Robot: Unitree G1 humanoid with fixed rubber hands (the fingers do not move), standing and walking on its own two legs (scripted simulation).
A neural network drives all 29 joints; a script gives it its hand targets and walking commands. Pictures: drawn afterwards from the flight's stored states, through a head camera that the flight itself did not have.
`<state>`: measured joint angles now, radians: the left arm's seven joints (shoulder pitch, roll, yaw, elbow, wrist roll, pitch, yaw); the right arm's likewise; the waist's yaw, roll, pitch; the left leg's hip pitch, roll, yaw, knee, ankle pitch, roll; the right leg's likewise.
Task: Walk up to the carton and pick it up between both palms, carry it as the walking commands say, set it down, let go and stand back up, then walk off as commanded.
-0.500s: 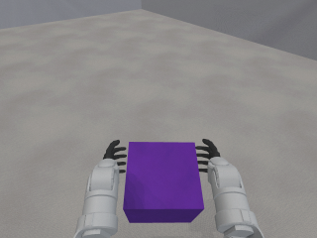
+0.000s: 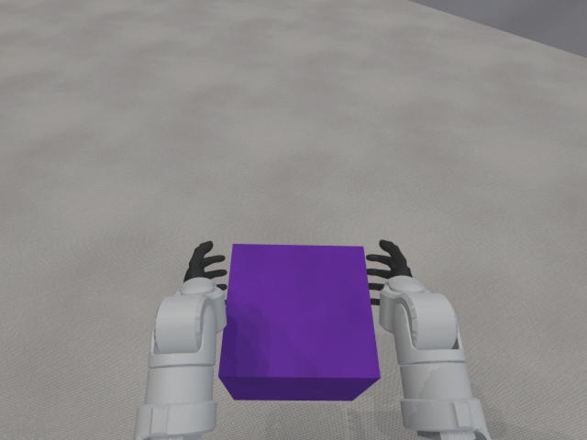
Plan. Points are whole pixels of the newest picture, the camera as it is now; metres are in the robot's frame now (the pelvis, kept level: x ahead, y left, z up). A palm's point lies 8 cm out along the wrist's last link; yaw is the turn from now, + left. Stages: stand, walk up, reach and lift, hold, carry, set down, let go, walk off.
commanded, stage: carry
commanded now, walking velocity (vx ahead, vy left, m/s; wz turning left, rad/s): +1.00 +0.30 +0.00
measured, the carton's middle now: (295, 326) +0.29 +0.01 -0.03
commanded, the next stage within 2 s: none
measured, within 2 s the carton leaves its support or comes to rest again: neither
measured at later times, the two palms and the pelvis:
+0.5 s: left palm (177, 140) +0.63 +0.23 +0.08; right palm (313, 140) +0.64 -0.04 +0.07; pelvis +0.33 +0.09 -0.02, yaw +0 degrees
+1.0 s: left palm (158, 54) +1.06 +0.37 +0.07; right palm (254, 50) +1.09 +0.10 +0.07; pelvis +0.78 +0.21 -0.01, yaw +5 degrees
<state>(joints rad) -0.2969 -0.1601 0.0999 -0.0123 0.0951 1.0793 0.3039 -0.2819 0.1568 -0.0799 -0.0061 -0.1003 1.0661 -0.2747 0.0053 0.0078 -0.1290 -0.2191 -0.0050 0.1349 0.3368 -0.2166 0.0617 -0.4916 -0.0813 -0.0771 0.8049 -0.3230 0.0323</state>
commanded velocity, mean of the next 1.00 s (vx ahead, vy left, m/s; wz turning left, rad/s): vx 1.00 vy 0.30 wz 0.00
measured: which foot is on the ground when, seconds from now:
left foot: down 0.00-0.16, up 0.18-0.50, down 0.52-0.90, up 0.92-1.00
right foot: up 0.00-0.14, down 0.16-0.54, up 0.56-0.84, down 0.86-1.00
